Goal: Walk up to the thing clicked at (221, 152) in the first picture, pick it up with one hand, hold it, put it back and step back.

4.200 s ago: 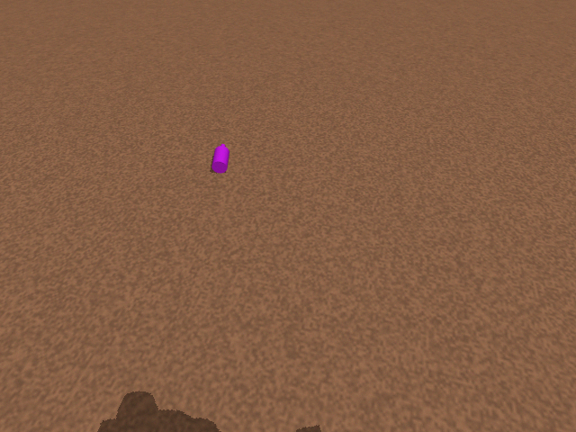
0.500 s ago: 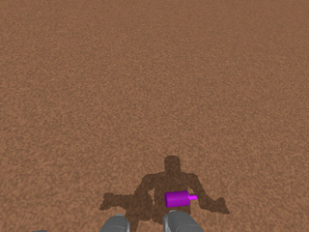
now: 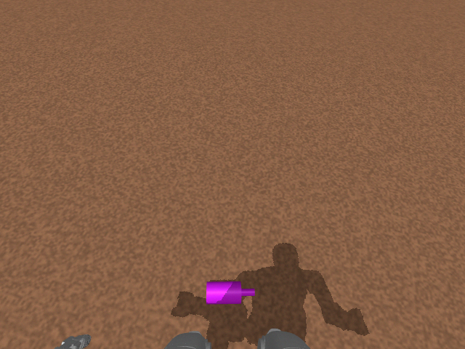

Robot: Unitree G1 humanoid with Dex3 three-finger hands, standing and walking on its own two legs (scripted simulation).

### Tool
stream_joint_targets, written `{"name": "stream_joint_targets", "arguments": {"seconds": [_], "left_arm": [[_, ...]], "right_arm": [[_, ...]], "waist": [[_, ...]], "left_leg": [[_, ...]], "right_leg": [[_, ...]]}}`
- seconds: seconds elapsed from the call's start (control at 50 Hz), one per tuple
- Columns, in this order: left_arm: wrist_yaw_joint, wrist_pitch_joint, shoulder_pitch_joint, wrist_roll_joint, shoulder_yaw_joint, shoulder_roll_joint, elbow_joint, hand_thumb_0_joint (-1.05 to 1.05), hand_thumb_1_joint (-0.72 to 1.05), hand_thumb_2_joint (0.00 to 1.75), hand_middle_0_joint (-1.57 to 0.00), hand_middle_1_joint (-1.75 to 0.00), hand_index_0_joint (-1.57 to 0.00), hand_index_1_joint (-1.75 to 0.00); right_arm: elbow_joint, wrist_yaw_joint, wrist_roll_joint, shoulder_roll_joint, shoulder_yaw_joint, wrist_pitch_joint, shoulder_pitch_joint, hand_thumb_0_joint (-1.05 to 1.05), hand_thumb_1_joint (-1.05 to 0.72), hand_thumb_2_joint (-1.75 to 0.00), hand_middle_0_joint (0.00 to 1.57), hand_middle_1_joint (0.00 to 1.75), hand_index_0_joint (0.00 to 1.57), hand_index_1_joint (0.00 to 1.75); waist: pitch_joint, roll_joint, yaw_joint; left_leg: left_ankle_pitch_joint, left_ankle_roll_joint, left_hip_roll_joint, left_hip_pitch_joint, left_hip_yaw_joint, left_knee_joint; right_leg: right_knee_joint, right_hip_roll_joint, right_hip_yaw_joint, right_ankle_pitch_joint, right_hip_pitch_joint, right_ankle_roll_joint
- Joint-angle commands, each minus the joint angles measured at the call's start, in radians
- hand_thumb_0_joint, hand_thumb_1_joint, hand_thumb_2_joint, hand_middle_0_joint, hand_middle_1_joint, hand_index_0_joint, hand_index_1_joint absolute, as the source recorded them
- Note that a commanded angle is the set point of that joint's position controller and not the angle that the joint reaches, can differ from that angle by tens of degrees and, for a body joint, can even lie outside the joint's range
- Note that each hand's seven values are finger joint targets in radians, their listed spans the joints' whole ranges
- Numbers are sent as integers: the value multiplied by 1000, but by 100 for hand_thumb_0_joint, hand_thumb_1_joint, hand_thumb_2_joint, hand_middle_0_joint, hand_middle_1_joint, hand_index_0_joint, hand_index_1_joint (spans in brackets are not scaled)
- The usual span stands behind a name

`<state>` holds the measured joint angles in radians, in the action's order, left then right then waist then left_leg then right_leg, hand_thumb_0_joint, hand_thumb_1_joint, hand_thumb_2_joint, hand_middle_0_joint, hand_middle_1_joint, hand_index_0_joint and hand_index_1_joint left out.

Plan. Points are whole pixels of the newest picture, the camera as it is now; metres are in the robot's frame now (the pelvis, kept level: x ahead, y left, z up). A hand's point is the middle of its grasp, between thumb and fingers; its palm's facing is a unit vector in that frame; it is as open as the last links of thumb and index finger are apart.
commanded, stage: walk up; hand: left
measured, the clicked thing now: (230, 292) +0.38 +0.00 -0.69
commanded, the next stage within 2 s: none
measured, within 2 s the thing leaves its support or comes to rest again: neither
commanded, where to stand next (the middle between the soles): +0.04 -0.18 m, yaw +1 degrees
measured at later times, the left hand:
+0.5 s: hand out of the picture +0.02 +0.03 -0.15, palm faces -0.02 -0.93 -0.36, open 7.4 cm
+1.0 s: hand out of the picture +0.00 +0.09 -0.13, palm faces +0.05 -0.90 -0.44, open 7.4 cm
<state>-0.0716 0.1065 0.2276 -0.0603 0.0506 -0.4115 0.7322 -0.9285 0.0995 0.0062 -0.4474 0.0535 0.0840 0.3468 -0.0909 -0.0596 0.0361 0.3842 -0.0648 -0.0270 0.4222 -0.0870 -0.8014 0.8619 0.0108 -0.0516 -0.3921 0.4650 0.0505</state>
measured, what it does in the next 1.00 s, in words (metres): steps to the right: right foot, then left foot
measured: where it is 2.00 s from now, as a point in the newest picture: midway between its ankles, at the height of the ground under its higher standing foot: outside the picture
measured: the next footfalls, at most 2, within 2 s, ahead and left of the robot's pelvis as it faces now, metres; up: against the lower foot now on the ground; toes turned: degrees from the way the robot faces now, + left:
right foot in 0.34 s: +0.01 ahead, -0.36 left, +0.00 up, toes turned -2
left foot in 0.82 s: +0.01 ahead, -0.06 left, +0.00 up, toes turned +1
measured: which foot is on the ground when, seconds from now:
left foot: down 0.00-0.34, up 0.36-0.80, down 0.82-1.00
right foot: down 0.00-0.00, up 0.02-0.32, down 0.34-1.00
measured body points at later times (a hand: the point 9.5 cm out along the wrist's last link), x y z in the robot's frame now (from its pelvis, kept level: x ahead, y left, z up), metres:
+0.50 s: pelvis -0.05 -0.23 -0.01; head -0.02 -0.24 +0.44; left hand +0.02 +0.08 -0.12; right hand +0.02 -0.60 -0.10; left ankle +0.00 -0.08 -0.65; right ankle -0.03 -0.37 -0.70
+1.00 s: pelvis -0.05 -0.20 +0.01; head -0.01 -0.20 +0.46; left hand +0.00 +0.14 -0.10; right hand +0.10 -0.50 -0.11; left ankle -0.02 -0.07 -0.70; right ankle -0.03 -0.36 -0.70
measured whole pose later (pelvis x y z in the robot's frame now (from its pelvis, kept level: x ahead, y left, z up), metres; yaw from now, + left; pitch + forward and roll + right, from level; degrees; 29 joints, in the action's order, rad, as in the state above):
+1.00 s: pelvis -0.05 -0.20 +0.01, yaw +3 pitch -2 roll -1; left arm 0.03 -0.04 0.21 0.00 0.03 -0.43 0.96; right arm -0.94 -0.01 0.00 -0.37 0.03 -0.01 0.09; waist -0.10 0.01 0.03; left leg 0.38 0.02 0.03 0.38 0.04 -0.80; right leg 0.77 0.05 0.02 -0.40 0.34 -0.05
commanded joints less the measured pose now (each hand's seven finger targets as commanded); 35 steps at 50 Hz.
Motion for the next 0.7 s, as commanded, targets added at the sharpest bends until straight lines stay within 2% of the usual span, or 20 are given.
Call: {"name": "stream_joint_targets", "arguments": {"seconds": [0.0,0.02,0.04,0.08,0.12,0.22,0.24,0.26,0.28,0.3,0.32,0.34,0.36,0.38,0.42,0.48,0.52,0.56,0.6,0.68], "left_arm": [[35,-16,-45,-7,76,-247,-132,0,90,90,-20,-30,-20,-30],[39,-14,-50,-7,86,-276,-119,0,90,90,-20,-30,-20,-30],[39,-18,-46,1,95,-269,-118,0,90,90,-20,-30,-20,-30],[33,-22,-28,17,111,-262,-110,0,90,90,-20,-30,-20,-30],[18,-21,-8,15,117,-258,-104,0,90,90,-20,-30,-20,-30],[-4,-24,-62,25,115,-241,-132,0,90,90,-20,-30,-20,-30],[-4,-28,-12,32,116,-235,-103,0,90,90,-20,-30,-20,-30],[0,-31,75,36,119,-225,-55,0,90,90,-20,-30,-20,-30],[9,-32,179,34,132,-224,14,0,90,90,-20,-30,-20,-30],[17,-36,259,18,136,-249,50,0,90,90,-20,-30,-20,-30],[29,-49,272,3,139,-314,27,0,90,90,-20,-30,-20,-30],[44,-59,63,16,141,-434,-39,0,90,90,-20,-30,-20,-30],[54,-74,-40,31,139,-418,-58,0,90,90,-20,-30,-20,-30],[65,-87,-67,33,130,-391,-32,0,90,90,-20,-30,-20,-30],[81,-112,-94,28,125,-362,13,0,90,90,-20,-30,-20,-30],[90,-151,-6,29,107,-323,76,0,90,90,-20,-30,-20,-30],[108,-170,57,35,111,-335,104,0,90,90,-20,-30,-20,-30],[123,-184,92,46,105,-308,111,0,90,90,-20,-30,-20,-30],[130,-193,130,50,101,-288,109,0,90,90,-20,-30,-20,-30],[130,-194,129,48,93,-276,93,0,90,90,-20,-30,-20,-30]], "right_arm": [[47,50,2,-437,127,18,198,0,-90,-90,20,30,20,30],[48,54,-5,-423,127,16,155,0,-90,-90,20,30,20,30],[57,58,-6,-379,113,15,121,0,-90,-90,20,30,20,30],[80,54,3,-335,104,10,92,0,-90,-90,20,30,20,30],[107,44,13,-326,105,9,65,0,-90,-90,20,30,20,30],[137,37,41,-386,126,6,27,0,-90,-90,20,30,20,30],[143,27,45,-388,122,1,-21,0,-90,-90,20,30,20,30],[149,17,45,-388,116,-8,-81,0,-90,-90,20,30,20,30],[136,9,54,-341,100,-24,-92,0,-90,-90,20,30,20,30],[131,6,53,-242,68,-41,-78,0,-90,-90,20,30,20,30],[163,5,35,-147,32,-50,-105,0,-90,-90,20,30,20,30],[192,26,20,-189,61,-51,-168,0,-90,-90,20,30,20,30],[161,18,11,-241,69,-43,-172,0,-90,-90,20,30,20,30],[104,2,2,-255,68,-40,-133,0,-90,-90,20,30,20,30],[26,-24,-2,-270,64,-40,-29,0,-90,-90,20,30,20,30],[25,-65,16,-237,64,-65,-51,0,-90,-90,20,30,20,30],[64,-82,36,-227,65,-79,-106,0,-90,-90,20,30,20,30],[74,-90,39,-218,68,-87,-113,0,-90,-90,20,30,20,30],[91,-95,36,-201,67,-87,-137,0,-90,-90,20,30,20,30],[109,-100,21,-157,63,-81,-171,0,-90,-90,20,30,20,30]], "waist": [[103,78,-78],[100,31,-60],[103,37,-34],[103,122,-16],[102,155,-19],[103,292,-38],[128,326,-13],[150,328,36],[178,193,77],[156,-48,123],[74,-281,143],[28,-317,68],[-19,-123,12],[-56,-54,-13],[-22,-98,-47],[-26,-76,-17],[-17,-67,11],[19,-57,15],[65,-56,24],[117,-111,16]], "left_leg": [[-368,-208,570,-319,826,353],[-426,-245,536,-270,735,316],[-519,-235,456,-267,584,246],[-501,-209,367,-175,396,203],[-421,-205,336,-102,335,203],[-157,-174,332,-26,293,227],[-91,-155,308,25,264,212],[-26,-114,264,119,202,163],[89,-75,189,207,136,-3],[231,-38,107,352,39,-269],[335,6,21,533,59,-532],[272,27,7,481,235,-587],[148,37,57,442,283,-564],[84,43,72,431,262,-531],[35,43,122,343,206,-451],[26,23,108,265,196,-366],[29,27,103,309,222,-337],[26,41,90,320,230,-309],[47,55,83,293,215,-257],[88,57,72,156,146,-93]], "right_leg": [[316,26,264,-197,343,-17],[436,24,296,-179,315,-20],[483,18,317,-134,300,-19],[521,7,300,-74,252,-28],[562,-15,265,-53,209,-46],[240,84,130,-158,118,-69],[150,66,90,-184,25,-62],[14,35,27,-103,-135,-57],[-67,-25,-13,-59,-271,-62],[-137,-40,20,-111,-298,-48],[-327,153,462,-331,-164,23],[-656,316,875,-421,-1,124],[-673,329,866,-491,16,112],[-606,292,742,-508,8,83],[-497,287,636,-483,-36,106],[-462,277,568,-329,-82,114],[-433,291,567,-112,-192,128],[-404,285,521,116,-290,114],[-364,287,476,347,-361,128],[-287,276,357,642,-351,157]]}}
